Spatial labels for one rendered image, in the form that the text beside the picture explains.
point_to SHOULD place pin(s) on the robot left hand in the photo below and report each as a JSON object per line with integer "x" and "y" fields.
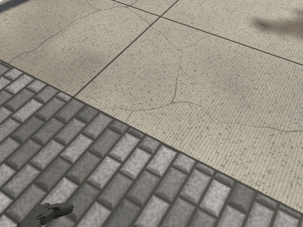
{"x": 45, "y": 213}

